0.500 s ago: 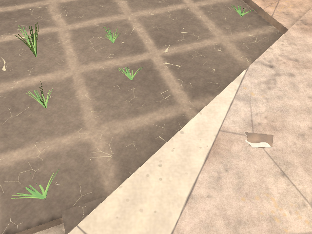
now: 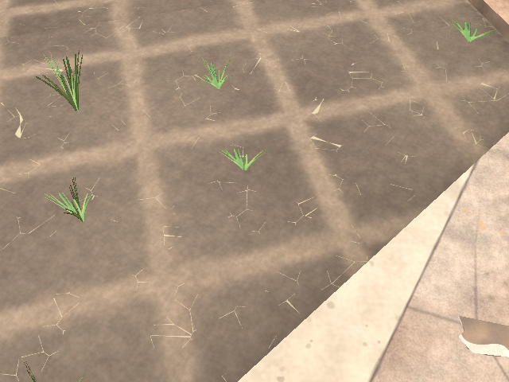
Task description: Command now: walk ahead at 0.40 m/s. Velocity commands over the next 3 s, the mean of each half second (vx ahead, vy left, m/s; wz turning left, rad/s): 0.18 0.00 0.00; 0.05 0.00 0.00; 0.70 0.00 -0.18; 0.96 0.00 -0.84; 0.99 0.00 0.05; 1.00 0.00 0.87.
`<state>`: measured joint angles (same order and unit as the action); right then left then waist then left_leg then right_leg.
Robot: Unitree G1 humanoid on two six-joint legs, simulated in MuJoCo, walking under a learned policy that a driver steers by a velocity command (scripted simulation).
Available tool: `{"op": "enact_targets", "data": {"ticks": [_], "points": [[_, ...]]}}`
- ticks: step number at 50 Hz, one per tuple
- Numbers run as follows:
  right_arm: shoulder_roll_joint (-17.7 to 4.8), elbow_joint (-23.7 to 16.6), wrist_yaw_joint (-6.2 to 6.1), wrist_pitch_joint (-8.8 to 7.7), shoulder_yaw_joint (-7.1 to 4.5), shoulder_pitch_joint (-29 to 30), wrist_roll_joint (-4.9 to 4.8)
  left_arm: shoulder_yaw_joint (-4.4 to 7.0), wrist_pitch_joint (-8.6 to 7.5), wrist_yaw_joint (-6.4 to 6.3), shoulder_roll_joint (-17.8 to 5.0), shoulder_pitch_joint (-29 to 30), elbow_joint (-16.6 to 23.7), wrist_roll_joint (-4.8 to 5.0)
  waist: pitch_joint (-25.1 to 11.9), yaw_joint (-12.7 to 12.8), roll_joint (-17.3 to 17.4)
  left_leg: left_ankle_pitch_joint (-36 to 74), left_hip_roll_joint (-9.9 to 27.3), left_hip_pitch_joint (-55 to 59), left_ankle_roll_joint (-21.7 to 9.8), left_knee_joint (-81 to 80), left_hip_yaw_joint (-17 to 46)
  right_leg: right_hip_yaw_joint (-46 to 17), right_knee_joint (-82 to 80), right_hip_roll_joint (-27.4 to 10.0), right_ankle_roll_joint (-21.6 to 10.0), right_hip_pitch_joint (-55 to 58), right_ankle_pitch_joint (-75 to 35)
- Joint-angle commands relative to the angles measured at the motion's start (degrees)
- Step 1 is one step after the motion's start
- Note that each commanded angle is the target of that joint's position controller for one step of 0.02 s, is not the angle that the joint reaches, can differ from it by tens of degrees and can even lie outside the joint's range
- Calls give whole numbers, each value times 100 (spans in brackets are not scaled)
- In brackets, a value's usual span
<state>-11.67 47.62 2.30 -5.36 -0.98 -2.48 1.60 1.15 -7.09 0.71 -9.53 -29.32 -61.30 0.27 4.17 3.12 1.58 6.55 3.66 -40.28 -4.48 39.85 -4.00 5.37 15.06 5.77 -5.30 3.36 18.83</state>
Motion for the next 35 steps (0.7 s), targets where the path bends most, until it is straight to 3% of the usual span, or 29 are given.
{"op": "enact_targets", "data": {"ticks": [1,3,4,5,6,7,8,9,10,11,13,14,16,21,25,27,28,29,31,32,35], "points": [[-243,-64,-30,-12,27,-314,16,106,-87,-97,-932,140,286,41,9,-343,-643,740,-697,2153,-120,-843,-446,-273,0,-1137,9,-1178,-5610],[-597,305,-118,-72,-93,-1381,79,127,6,-199,-1016,271,282,-19,-501,-774,-832,400,-904,2982,-258,-1006,-224,-347,1204,-1154,179,-666,-6021],[-679,534,-145,-155,-135,-2076,105,135,66,-238,-1066,485,307,24,-718,-1176,-806,953,-654,3515,-331,-1559,9,-244,2224,-1063,213,-616,-5491],[-973,690,-170,-202,-204,-2549,161,121,136,-272,-961,373,386,58,-1124,-1236,-382,2968,157,4207,-422,-1331,571,-79,3706,-734,213,-980,-3546],[-1249,711,-150,-192,-246,-2601,218,-40,265,-267,-12,-1150,186,266,-2319,-542,1171,6488,2062,6073,-1543,-361,2388,-87,6266,51,377,-2451,1820],[-926,607,-76,-145,-191,-2646,-81,27,349,-326,-414,-1379,27,251,-3275,-652,178,6550,2193,6372,-1870,-452,3133,-1202,6919,51,343,-2702,1816],[-789,454,-126,-87,-179,-1933,-213,67,391,-305,-566,-869,148,157,-2670,-527,104,4760,1991,5545,-1884,-1071,2859,-1188,6806,-212,399,-2987,1275],[-480,401,-162,-47,-85,-1410,-196,90,403,-271,-692,-134,303,-36,-1632,-454,-116,3506,1630,4476,-1605,-1593,2491,-1007,6334,-402,420,-3145,879],[-326,420,-217,-25,-32,-1190,-177,108,447,-215,-692,332,426,-104,-1137,-337,-137,2792,1372,3820,-1391,-1921,2106,-990,5892,-547,441,-3134,727],[-194,553,-238,-32,42,-1374,-168,134,546,-185,-688,380,410,-212,-861,-251,-202,3058,1164,3161,-1098,-2083,1775,-986,5405,-605,447,-2644,558],[-237,690,-228,-72,74,-1455,-116,38,770,-173,-214,66,233,-180,-868,-17,-49,2783,964,2471,-901,-2320,1341,-831,4748,-589,522,-1847,474],[-308,698,-215,-106,73,-1406,-98,23,834,-192,-149,60,198,-158,-919,51,62,2644,848,2329,-822,-2383,1170,-785,4450,-572,514,-1655,403],[-412,745,-194,-104,79,-1369,-48,18,917,-236,-217,288,192,-141,-874,82,299,1957,688,2216,-673,-2485,947,-676,3734,-583,501,-1601,314],[-610,807,-231,199,4,-1486,-65,-8,987,-278,-420,1051,241,-130,-491,-215,634,-2571,568,1876,-513,-3107,1326,-495,2571,-597,480,-1638,131],[-562,872,-298,398,-25,-1529,-129,-104,867,-297,-269,838,22,-132,-217,-201,306,-3667,580,1621,-304,-3068,1558,-419,1253,-581,328,-1126,-262],[-429,923,-312,442,-32,-1670,-164,-139,735,-309,-423,638,4,-235,-53,-281,-30,-3401,369,1620,41,-2728,1478,-1210,424,-1200,146,-1107,-184],[-217,932,-290,478,-8,-1729,-230,-120,689,-311,-585,963,-1,-119,200,-534,-754,-2633,-89,2061,149,-2505,942,-1530,120,-1313,33,-2067,415],[-192,1003,-264,482,15,-1688,-181,-189,609,-296,-362,1136,24,-100,131,-587,-864,-1932,-148,2863,173,-2138,802,-1643,-261,-1386,98,-2638,714],[-176,1113,-240,466,38,-1799,-119,-194,514,-297,-389,1291,25,-53,-45,-702,-801,-1569,-77,3463,177,-1988,808,-1493,-399,-1255,268,-2834,629],[-277,1158,-237,458,20,-1793,-101,-191,501,-310,-410,1243,15,-36,-66,-686,-657,-1609,-38,3431,164,-1989,846,-1414,-331,-1190,291,-2714,474],[-227,1267,-256,426,61,-1727,-114,-196,528,-302,-335,966,-73,-39,-34,-538,-301,-1749,30,3016,151,-2118,931,-1259,-70,-1094,219,-2241,1]]}}
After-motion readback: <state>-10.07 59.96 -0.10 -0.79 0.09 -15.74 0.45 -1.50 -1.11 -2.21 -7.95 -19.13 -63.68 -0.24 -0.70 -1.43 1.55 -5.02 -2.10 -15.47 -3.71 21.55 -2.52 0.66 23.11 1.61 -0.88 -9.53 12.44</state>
